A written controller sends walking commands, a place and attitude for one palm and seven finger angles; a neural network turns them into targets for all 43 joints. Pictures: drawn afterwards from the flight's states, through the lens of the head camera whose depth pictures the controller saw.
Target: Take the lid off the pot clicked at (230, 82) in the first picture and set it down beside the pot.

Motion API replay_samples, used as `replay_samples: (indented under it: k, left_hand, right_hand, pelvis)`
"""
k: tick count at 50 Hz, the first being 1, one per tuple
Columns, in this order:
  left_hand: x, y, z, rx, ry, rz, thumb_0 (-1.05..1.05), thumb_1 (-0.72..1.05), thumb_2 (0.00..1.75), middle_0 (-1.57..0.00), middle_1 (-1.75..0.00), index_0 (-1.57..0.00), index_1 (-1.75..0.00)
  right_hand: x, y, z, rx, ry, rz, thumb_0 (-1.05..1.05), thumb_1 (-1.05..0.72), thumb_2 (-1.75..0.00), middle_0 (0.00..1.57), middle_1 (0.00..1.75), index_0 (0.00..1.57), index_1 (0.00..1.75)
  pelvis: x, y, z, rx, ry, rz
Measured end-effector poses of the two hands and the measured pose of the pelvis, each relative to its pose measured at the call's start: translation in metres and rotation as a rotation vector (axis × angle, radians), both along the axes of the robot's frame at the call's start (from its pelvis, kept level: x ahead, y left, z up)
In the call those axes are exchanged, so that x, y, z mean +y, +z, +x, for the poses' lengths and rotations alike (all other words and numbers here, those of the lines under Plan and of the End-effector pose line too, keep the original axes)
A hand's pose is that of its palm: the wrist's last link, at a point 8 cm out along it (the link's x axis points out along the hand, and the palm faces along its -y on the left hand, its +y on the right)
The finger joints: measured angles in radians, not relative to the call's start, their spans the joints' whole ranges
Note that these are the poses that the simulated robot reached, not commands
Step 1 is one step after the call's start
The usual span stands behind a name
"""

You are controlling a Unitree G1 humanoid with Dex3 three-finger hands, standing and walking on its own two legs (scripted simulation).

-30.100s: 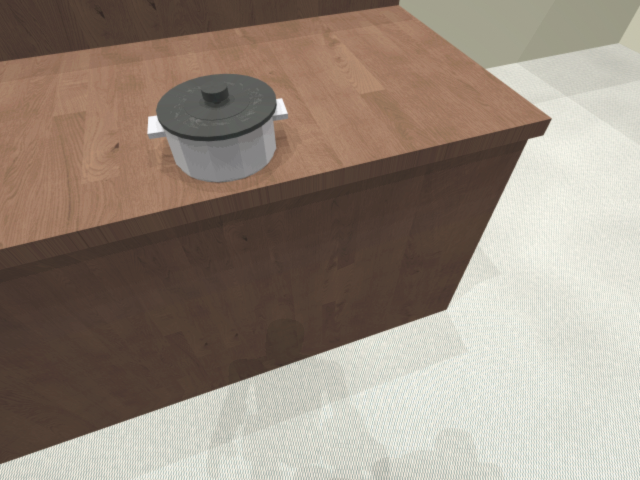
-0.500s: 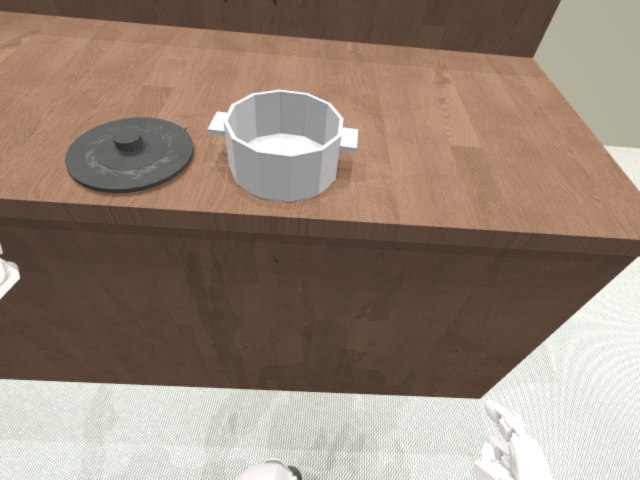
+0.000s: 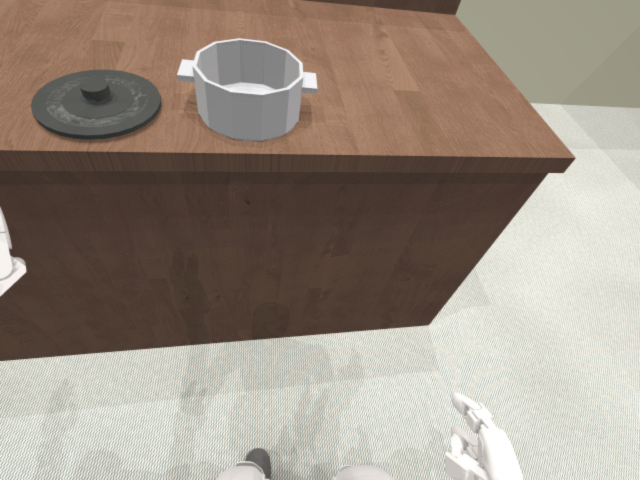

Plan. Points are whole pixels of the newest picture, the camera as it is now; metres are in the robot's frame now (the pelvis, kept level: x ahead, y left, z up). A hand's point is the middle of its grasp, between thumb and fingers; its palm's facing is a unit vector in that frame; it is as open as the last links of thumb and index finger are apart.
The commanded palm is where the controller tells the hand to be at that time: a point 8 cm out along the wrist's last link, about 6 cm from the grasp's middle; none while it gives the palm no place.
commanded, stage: stop stepping back and stand still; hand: left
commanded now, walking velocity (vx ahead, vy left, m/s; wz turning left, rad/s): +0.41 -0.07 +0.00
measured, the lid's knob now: (95, 89) +0.68 +0.37 +0.08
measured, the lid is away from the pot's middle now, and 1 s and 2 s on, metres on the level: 0.25 0.25 0.25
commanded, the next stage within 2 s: let the arm hang, fingers relaxed in 1.64 s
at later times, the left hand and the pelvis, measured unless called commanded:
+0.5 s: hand out of the picture +0.08 +0.24 +0.25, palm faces +0.41 -0.77 -0.49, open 7.4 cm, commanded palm +0.01 +0.30 +0.26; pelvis -0.10 +0.02 +0.00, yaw +3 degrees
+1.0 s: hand out of the picture +0.03 +0.19 -0.18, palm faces +0.12 -0.99 -0.08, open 7.1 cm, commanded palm none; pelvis -0.06 +0.03 -0.02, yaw +8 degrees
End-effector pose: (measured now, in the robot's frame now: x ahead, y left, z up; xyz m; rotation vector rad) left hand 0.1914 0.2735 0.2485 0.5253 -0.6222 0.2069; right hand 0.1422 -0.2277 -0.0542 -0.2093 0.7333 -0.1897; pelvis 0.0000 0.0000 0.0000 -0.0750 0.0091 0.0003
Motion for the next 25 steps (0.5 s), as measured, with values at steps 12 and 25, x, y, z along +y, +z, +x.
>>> replay_samples:
  k: [12,25]
  left_hand:
    - [0.028,0.054,-0.138,-0.279,0.172,0.101,0.01,0.88,0.9,-0.22,-0.31,-0.22,-0.3]
    - [0.009,0.011,-0.155,0.017,0.101,0.092,0.02,0.89,0.9,-0.2,-0.3,-0.21,-0.3]
  right_hand:
    - [0.005,-0.023,-0.088,0.117,0.013,-0.014,0.01,-0.9,-0.9,0.2,0.3,0.2,0.3]
    - [0.04,-0.011,-0.102,-0.048,0.067,0.066,0.01,-0.9,-0.9,0.2,0.3,0.2,0.3]
  pelvis:
    - [0.014,0.0,-0.066,-0.015,0.009,0.051]
    - [0.018,-0.002,-0.101,0.002,0.054,0.061]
